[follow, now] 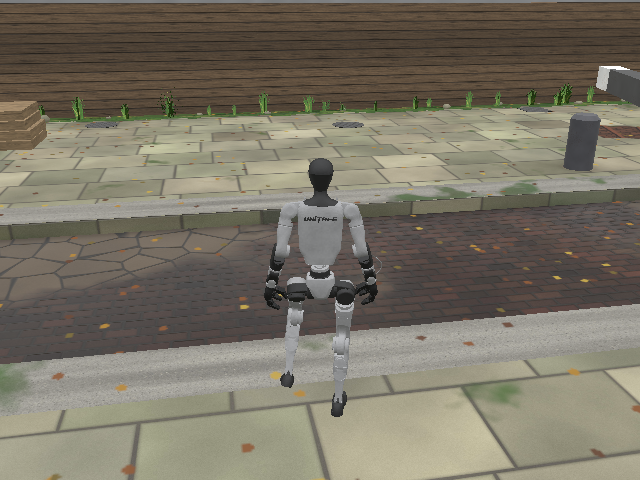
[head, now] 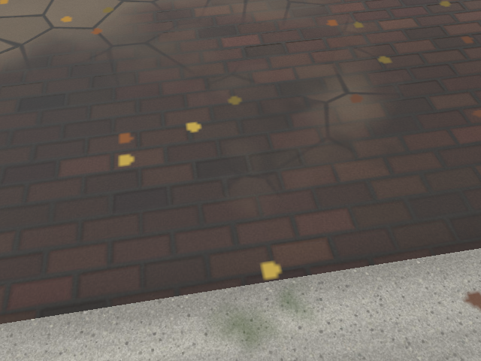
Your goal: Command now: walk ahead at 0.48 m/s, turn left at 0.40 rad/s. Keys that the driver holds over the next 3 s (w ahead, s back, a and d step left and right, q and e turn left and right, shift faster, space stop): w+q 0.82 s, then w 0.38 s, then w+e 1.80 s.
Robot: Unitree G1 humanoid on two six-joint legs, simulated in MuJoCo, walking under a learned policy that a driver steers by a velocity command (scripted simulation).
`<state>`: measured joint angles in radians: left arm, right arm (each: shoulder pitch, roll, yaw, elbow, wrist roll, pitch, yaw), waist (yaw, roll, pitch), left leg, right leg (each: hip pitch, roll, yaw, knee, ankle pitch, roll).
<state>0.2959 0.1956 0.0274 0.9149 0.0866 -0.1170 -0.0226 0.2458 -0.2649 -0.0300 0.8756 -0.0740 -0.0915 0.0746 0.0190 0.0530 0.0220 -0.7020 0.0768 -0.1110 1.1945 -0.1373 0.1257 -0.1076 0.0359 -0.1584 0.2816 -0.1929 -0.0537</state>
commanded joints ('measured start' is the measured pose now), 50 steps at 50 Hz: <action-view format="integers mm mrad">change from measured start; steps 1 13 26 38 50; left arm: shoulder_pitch -81 128 -42 168 166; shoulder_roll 79 218 97 241 133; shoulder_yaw -8 44 -32 8 -10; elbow -71 18 -167 -128 -27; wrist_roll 28 21 -18 -22 13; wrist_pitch -31 10 49 -20 -20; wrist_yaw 1 1 24 8 -8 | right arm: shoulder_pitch -32 -157 -32 123 -61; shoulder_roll -25 -83 -110 -84 -6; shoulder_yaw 11 -14 -20 -25 11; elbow -69 -133 -57 -126 -169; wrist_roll -5 36 20 1 -12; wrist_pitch -6 19 -65 -55 32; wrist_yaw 15 -11 -11 0 18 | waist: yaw -48 -76 7 47 6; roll -92 -131 -36 -159 -132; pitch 12 9 -15 -90 -22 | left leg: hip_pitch -62 190 153 -319 -32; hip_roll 52 -140 -32 -158 23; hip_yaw -12 177 -170 -91 49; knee -150 -644 -1012 258 -238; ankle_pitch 172 80 -22 -379 182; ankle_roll -23 13 145 -100 -115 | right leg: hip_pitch -55 293 -271 310 11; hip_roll -283 -326 -122 -494 -299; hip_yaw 84 -112 164 843 195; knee -225 77 611 53 -72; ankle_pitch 154 935 -67 68 385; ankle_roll -181 -109 82 -350 -239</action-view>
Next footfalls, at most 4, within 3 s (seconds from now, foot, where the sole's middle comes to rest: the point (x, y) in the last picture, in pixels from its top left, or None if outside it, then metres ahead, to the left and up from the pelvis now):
0.28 left None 0.35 0.16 -0.78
0.70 right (257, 322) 0.60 0.01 -0.78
1.36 left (109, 282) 0.80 0.51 -0.93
1.86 right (164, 198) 1.16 0.37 -0.93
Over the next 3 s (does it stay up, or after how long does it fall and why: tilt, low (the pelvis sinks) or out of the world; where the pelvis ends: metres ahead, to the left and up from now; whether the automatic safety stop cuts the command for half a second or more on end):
stays up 1.57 0.38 -0.17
